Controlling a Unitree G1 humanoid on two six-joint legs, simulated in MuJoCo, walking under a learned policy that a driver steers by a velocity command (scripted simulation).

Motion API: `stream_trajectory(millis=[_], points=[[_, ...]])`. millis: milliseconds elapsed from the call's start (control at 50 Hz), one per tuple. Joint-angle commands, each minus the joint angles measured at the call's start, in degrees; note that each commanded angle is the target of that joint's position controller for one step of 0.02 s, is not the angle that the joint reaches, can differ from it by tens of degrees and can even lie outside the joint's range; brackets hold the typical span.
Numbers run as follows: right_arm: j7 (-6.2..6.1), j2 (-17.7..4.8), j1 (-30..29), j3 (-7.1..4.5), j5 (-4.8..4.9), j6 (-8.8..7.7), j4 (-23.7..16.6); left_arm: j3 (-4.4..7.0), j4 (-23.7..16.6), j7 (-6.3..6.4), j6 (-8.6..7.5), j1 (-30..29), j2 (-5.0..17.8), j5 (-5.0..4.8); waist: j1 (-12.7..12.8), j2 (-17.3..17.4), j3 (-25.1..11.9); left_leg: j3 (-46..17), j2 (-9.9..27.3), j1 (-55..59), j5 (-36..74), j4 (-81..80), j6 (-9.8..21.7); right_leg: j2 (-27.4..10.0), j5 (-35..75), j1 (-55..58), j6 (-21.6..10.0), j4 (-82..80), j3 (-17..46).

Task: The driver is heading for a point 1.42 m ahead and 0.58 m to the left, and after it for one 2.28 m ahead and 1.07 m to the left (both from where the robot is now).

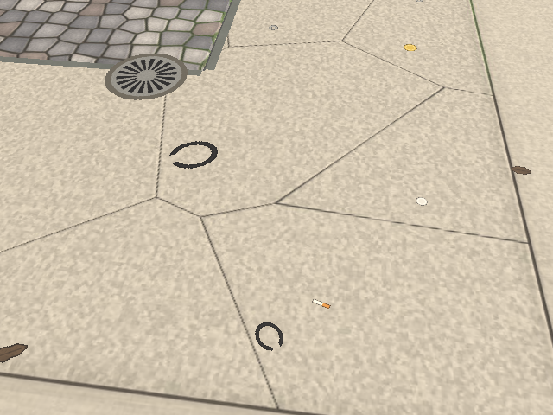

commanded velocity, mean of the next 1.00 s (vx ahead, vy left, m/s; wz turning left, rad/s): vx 0.26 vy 0.00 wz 0.32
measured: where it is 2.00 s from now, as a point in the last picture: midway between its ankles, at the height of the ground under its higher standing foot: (141, 329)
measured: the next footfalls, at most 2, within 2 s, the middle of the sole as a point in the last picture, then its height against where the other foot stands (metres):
left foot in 0.66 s outside the picture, level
right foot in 1.24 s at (227, 373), level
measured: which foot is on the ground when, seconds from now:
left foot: down 0.00-0.32, up 0.34-0.64, down 0.66-1.00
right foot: down 0.00-0.68, up 0.70-1.00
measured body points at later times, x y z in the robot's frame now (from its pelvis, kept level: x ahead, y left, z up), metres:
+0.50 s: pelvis +0.05 +0.00 -0.01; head +0.06 +0.02 +0.44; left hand -0.06 +0.22 -0.16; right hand +0.11 -0.23 -0.16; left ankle +0.07 +0.11 -0.70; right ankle -0.05 -0.09 -0.74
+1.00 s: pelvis +0.27 +0.12 +0.00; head +0.28 +0.15 +0.45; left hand +0.34 +0.41 -0.12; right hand +0.35 -0.12 -0.13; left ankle +0.20 +0.14 -0.74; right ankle +0.47 +0.00 -0.67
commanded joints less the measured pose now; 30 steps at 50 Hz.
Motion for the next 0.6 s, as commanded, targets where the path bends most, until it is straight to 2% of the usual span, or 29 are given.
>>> stream_trajectory(millis=[20,260,280,300,320,340,360,380,400,420,460,500,560,600], points=[[-0.24,-3.46,3.31,-0.33,0.02,-0.24,-0.2,0.48,-0.06,0.15,-0.24,5.1,4.04,-0.04,0.2,-0.68,2.71,-6.82,6.22,3.41,7.27,-2.26,0.85,-7.38,10.98,-6.07,-1.14,-5.02,6.17],[-0.5,-2.97,4.33,-0.04,0.15,0.07,0.96,0.36,0.11,0.4,-0.34,6.02,3.94,-0.03,0.1,-1.09,3.11,-6.66,6.18,2.59,8.93,-0.81,0.5,-7.45,16.12,-4.31,-1.18,-4.51,5.28],[-0.41,-2.72,4.18,0.04,0.1,0.17,0.91,0.48,0.17,0.46,-0.34,6.7,4.11,0.13,0.57,-1.28,2.22,-6.41,5.31,1.93,5.18,-0.33,0.73,-7.12,10.91,-3.43,-1.36,-5.28,4.89],[-0.26,-2.89,3.01,-0.07,0.02,0.33,0.32,0.93,0.21,0.52,-0.23,7.37,4.96,0.34,1.16,-2.06,2.98,-5.62,3.78,-0.32,-0.08,1.53,1.06,-6.94,3.3,-3.27,-1.98,-6.29,5.13],[0.0,-3.31,1.18,-0.33,-0.09,0.51,-0.93,1.8,0.09,0.66,0.01,8.33,6.83,0.46,1.99,-4.23,4.15,-3.69,1.28,-4.56,-7.39,5.81,1.51,-7.78,-7.04,-2.74,-3.58,-7.67,6.87],[0.42,-3.87,-1.56,-0.74,-0.57,0.68,-2.78,2.75,-0.3,0.82,0.29,9.3,8.92,0.52,3.29,-7.3,6.7,-1.16,-1.03,-11.77,-14.25,11.56,1.88,-11.15,-17.66,-1.83,-6.13,-10.24,11.12],[0.96,-3.96,-5.02,-0.92,-1.3,0.68,-5.25,3.47,-0.67,0.9,0.4,10.4,10.12,0.55,4.58,-8.82,10.44,0.19,-0.93,-19.42,-17.59,17.45,2.35,-16.41,-23.99,-1.49,-9.0,-13.53,15.66],[1.52,-4.1,-8.22,-1.14,-1.8,0.42,-7.53,3.82,-0.48,0.94,0.17,12.09,9.97,0.92,5.65,-8.42,13.25,-0.69,1.77,-25.83,-18.81,24.61,2.75,-21.09,-24.07,-0.85,-11.65,-16.03,19.05],[2.0,-4.32,-9.09,-1.52,-1.85,0.02,-8.68,3.9,-0.41,0.97,-0.25,13.0,9.31,1.44,5.12,-5.53,14.33,-2.24,3.65,-30.44,-18.21,29.5,3.03,-22.94,-20.11,0.9,-13.01,-16.74,19.54],[2.37,-4.25,-8.35,-1.86,-1.81,-0.47,-9.02,3.98,-0.67,0.94,-0.84,12.77,8.99,1.59,4.13,-3.33,13.8,-3.37,4.73,-33.21,-16.73,32.04,3.01,-22.97,-15.11,3.73,-13.03,-16.45,17.9],[2.99,-4.28,-7.9,-2.42,-1.39,-1.39,-9.76,4.01,-1.73,0.71,-2.22,11.02,8.67,1.42,2.77,-1.87,11.6,-3.47,5.4,-33.91,-13.0,31.64,2.58,-21.07,-3.87,7.36,-11.31,-15.26,11.77],[3.54,-3.99,-10.22,-2.7,-1.08,-1.48,-11.46,3.9,-2.49,0.41,-3.26,9.8,8.63,1.32,2.4,-2.67,9.88,-1.81,4.86,-31.09,-9.28,28.35,2.33,-18.9,5.87,7.07,-9.48,-13.74,5.53],[4.29,-3.19,-13.13,-2.7,-0.87,-1.18,-14.4,4.05,-2.94,0.01,-3.91,9.4,9.98,1.2,2.26,-5.06,8.6,1.72,3.35,-24.06,-6.53,21.39,3.41,-17.23,17.34,4.26,-7.71,-10.52,-1.48],[4.34,-4.21,-10.39,-3.26,-0.67,-1.09,-14.72,4.31,-3.63,-0.32,-4.15,8.06,11.51,1.12,0.48,-6.14,6.13,5.83,0.09,-14.21,-6.55,18.32,5.3,-16.51,32.41,1.11,-6.43,-4.72,-5.73]])
Keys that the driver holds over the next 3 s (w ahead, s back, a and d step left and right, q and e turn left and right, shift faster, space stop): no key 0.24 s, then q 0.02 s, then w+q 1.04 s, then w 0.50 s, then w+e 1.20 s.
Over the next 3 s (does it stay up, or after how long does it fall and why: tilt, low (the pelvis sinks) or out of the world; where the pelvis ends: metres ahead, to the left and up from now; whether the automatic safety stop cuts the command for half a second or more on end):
stays up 1.22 0.66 0.00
